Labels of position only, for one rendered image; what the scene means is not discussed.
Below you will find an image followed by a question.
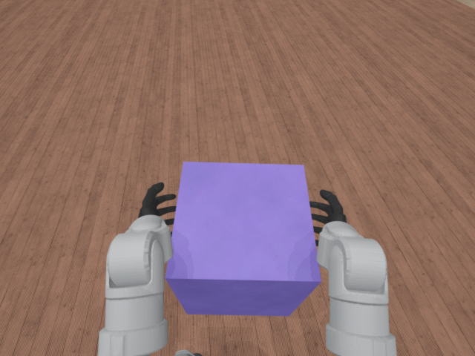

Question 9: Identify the left robot hand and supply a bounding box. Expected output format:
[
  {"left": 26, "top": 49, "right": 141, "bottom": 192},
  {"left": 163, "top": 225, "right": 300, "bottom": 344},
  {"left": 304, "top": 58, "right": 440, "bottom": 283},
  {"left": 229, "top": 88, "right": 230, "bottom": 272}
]
[{"left": 138, "top": 182, "right": 176, "bottom": 236}]

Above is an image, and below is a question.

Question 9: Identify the robot right forearm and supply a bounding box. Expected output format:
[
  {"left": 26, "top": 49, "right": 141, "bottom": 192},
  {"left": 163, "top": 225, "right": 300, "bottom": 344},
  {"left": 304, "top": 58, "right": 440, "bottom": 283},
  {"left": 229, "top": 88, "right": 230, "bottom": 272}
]
[{"left": 316, "top": 221, "right": 397, "bottom": 356}]

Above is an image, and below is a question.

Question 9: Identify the robot left forearm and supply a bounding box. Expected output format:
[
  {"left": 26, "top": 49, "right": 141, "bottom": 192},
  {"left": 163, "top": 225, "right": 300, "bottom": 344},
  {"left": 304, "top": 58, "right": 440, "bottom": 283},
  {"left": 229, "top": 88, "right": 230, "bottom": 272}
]
[{"left": 98, "top": 215, "right": 173, "bottom": 356}]

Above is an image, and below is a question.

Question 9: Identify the carton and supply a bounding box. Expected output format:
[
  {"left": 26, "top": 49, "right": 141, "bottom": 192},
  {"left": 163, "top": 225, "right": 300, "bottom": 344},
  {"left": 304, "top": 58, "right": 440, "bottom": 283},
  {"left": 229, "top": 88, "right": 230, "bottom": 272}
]
[{"left": 166, "top": 162, "right": 321, "bottom": 316}]

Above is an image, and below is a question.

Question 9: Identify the right robot hand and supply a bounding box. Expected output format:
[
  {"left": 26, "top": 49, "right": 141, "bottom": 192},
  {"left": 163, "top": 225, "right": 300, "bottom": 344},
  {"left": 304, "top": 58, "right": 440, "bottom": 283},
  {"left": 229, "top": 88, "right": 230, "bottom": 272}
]
[{"left": 309, "top": 189, "right": 347, "bottom": 246}]

